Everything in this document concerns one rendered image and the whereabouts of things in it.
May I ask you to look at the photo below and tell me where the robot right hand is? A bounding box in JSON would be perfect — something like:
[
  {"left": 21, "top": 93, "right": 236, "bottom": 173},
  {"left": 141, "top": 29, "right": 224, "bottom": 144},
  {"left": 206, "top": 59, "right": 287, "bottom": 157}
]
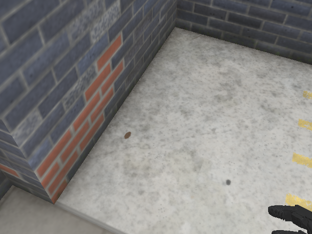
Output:
[{"left": 268, "top": 205, "right": 312, "bottom": 234}]

